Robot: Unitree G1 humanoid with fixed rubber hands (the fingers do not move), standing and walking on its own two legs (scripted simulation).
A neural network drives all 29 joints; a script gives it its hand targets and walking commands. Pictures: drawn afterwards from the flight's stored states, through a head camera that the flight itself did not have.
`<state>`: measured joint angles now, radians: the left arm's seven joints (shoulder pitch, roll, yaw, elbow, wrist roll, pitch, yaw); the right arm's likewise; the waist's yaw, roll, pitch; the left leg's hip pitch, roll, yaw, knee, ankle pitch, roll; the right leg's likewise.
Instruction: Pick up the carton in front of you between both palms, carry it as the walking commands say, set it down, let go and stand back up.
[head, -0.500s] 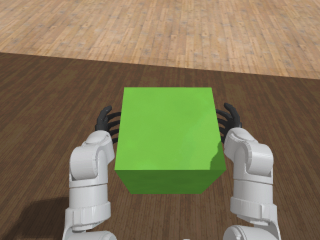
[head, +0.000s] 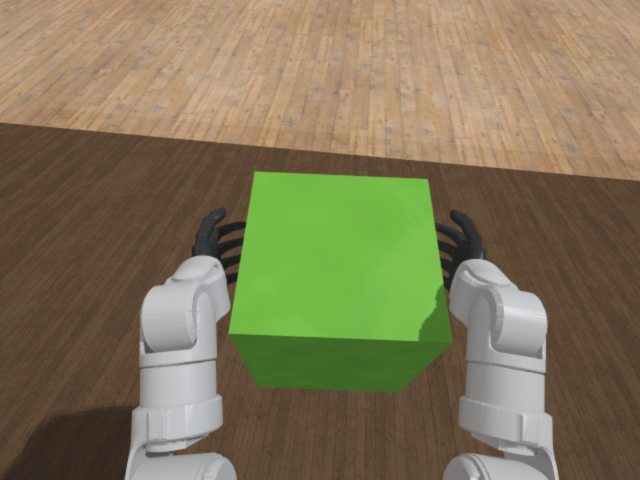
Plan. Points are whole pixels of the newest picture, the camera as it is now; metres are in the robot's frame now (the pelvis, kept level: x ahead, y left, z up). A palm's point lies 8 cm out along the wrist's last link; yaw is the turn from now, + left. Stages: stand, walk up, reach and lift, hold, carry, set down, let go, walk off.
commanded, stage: carry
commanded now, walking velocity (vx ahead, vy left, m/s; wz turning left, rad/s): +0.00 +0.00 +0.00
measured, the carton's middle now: (334, 293) +0.35 -0.01 +0.03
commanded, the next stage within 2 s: none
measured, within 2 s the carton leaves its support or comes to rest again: neither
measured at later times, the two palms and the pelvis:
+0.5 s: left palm (195, 287) +0.31 +0.16 +0.10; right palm (456, 288) +0.32 -0.14 +0.10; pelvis -0.02 +0.01 -0.01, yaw +0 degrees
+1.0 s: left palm (194, 326) +0.26 +0.14 +0.12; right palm (492, 330) +0.26 -0.16 +0.12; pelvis -0.07 +0.00 +0.00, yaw +0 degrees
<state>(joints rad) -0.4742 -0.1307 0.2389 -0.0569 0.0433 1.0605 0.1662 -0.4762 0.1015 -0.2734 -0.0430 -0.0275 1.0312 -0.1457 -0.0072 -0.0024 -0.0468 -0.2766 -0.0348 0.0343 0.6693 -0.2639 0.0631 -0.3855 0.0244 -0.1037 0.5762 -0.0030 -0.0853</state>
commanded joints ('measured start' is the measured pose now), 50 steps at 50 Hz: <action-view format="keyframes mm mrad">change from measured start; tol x8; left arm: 1 -608 -741 -611 -97 -182 -30 -10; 50 -668 -726 -525 34 -152 12 -12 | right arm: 1 -570 763 623 -58 189 7 28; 50 -636 774 540 80 126 48 3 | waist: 1 5 49 -426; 50 11 -30 -333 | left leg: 1 190 154 -106 -11 825 12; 3 204 163 -112 -4 867 15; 9 102 129 -95 -13 578 -20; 16 204 177 -116 -8 858 24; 41 9 136 -136 -140 118 45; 50 -24 128 -136 -148 70 47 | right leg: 1 173 -94 52 -13 404 -18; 3 166 -80 38 -46 336 -7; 9 301 -171 122 23 693 -53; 15 154 -96 54 -3 335 -9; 21 256 -164 112 21 556 -41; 32 264 -192 140 -29 490 -36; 44 217 -204 186 -158 86 -22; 50 185 -204 192 -174 62 -16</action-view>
